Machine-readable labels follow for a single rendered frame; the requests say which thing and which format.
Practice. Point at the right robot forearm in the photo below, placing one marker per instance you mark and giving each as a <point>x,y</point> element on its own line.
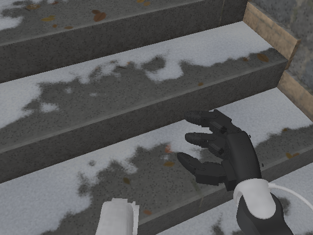
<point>259,211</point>

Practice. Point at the robot left thigh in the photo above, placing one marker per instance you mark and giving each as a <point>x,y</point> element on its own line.
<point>118,217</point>

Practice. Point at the robot right hand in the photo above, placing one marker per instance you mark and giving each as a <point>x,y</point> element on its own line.
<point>227,142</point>

